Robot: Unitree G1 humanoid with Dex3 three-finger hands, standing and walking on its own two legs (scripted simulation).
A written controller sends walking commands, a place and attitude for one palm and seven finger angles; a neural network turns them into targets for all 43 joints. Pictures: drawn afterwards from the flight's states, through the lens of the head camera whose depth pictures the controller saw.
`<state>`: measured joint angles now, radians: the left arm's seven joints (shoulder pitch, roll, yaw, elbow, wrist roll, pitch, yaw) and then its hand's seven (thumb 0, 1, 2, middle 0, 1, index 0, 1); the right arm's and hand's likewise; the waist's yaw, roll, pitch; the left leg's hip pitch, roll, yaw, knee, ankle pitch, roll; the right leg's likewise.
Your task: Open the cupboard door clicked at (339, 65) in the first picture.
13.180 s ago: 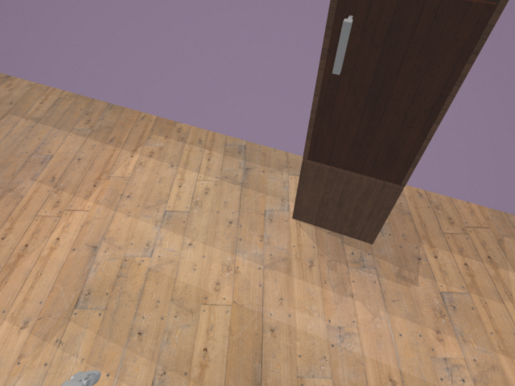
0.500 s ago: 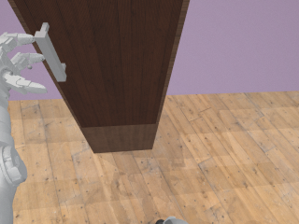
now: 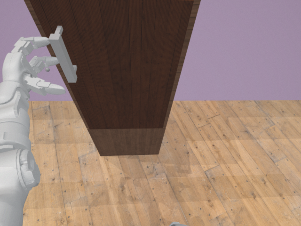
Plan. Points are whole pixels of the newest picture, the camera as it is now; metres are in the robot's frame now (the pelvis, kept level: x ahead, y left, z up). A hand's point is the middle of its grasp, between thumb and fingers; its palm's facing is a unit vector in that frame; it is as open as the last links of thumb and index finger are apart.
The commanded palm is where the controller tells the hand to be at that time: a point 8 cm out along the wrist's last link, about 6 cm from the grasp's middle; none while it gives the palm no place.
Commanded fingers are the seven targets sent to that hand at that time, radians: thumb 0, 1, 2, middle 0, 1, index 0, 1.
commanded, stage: slide the fingers in behind the handle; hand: left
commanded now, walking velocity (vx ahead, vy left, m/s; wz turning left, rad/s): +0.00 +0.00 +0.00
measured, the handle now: (66, 55) +0.52 +0.22 +0.13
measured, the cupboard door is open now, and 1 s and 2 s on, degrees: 0 0 2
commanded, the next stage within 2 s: close the thumb around the handle in 0.86 s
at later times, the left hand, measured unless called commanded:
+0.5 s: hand (72, 70) +0.47 +0.19 +0.13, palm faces +0.03 -1.00 -0.02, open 14.1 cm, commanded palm +0.44 +0.24 +0.13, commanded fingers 0.00 -0.50 0.30 -0.30 -1.20 -0.30 -1.20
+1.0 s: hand (69, 70) +0.46 +0.20 +0.13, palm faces +0.02 -1.00 -0.01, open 14.0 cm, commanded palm +0.44 +0.25 +0.13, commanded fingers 0.00 -0.33 0.37 -0.31 -1.22 -0.31 -1.22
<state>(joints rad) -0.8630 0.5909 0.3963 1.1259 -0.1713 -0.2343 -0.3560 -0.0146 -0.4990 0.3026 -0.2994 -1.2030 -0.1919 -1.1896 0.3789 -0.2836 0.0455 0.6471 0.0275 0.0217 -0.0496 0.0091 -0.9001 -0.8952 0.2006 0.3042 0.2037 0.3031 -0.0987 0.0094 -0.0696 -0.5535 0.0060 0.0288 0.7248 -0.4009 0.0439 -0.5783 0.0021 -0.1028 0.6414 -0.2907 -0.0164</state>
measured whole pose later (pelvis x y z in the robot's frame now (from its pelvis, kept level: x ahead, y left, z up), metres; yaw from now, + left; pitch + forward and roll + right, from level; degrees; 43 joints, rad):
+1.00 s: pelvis -0.02 -0.01 +0.00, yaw -1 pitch +12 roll -1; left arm -0.88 0.55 0.41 1.15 -0.13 -0.26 -0.31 -0.01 -0.50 0.30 -0.30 -1.20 -0.30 -1.20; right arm 0.39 -0.30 0.04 0.64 0.04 -0.01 -0.06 0.01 -0.90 -0.90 0.20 0.30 0.20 0.30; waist -0.13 0.01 -0.05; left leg -0.54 0.02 0.06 0.71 -0.37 0.03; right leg -0.59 0.02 -0.08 0.65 -0.26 -0.04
